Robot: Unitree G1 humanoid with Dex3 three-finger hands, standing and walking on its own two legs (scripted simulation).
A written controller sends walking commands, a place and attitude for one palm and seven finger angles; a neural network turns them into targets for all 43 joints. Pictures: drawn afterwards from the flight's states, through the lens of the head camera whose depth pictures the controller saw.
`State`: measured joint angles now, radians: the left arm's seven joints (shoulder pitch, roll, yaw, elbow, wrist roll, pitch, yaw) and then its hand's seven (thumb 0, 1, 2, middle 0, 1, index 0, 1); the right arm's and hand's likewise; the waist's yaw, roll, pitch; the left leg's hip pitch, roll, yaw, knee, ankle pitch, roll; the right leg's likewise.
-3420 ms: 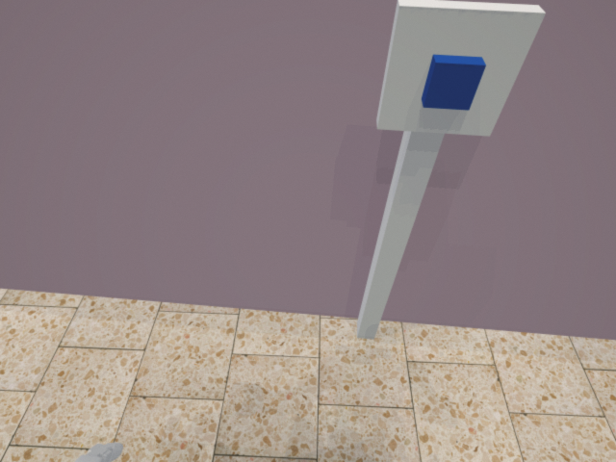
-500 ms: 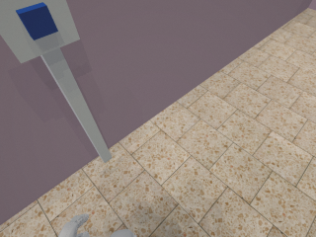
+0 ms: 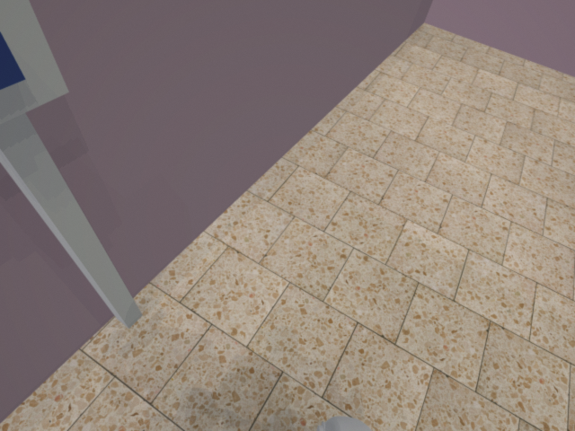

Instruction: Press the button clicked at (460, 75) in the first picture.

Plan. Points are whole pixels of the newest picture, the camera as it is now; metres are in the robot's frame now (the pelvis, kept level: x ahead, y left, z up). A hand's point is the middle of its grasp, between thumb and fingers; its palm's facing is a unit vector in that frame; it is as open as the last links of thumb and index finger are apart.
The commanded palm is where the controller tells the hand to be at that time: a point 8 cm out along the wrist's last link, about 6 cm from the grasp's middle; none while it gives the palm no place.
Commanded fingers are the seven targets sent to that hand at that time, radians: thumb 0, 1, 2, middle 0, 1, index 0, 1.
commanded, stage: walk to a spot facing it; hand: left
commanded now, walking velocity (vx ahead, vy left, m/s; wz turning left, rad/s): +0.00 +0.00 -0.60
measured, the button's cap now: out of the picture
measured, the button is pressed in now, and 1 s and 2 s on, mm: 0 0 0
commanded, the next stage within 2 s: none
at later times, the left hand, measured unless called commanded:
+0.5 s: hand out of the picture +0.14 +0.12 -0.16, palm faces -0.28 -0.93 -0.24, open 7.4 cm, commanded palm none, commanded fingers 0.00 0.90 0.90 -0.20 -0.30 -0.20 -0.30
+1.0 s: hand (242, 365) +0.24 +0.08 -0.18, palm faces -0.57 -0.81 -0.13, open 7.4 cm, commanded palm none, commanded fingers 0.00 0.90 0.90 -0.20 -0.30 -0.20 -0.30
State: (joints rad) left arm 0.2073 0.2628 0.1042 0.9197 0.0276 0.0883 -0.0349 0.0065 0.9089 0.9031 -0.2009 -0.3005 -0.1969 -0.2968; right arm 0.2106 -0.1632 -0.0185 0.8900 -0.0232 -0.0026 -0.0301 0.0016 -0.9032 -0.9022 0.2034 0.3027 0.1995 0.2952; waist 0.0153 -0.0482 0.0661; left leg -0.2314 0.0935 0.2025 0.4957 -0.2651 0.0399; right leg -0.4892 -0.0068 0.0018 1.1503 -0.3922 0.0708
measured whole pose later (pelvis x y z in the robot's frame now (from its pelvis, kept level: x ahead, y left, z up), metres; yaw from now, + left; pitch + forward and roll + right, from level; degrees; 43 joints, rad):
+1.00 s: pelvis +0.08 -0.03 +0.00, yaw -36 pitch +0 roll -2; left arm 0.19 0.22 0.10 0.98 0.04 0.07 -0.06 0.01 0.91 0.90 -0.20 -0.30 -0.19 -0.30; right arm 0.43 -0.14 -0.02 1.02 -0.03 -0.06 -0.03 0.00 -0.90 -0.90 0.20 0.30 0.20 0.29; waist -0.02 -0.03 0.06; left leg 0.00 0.11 0.31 0.36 -0.35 0.00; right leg -0.62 -0.08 -0.07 1.05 -0.21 0.05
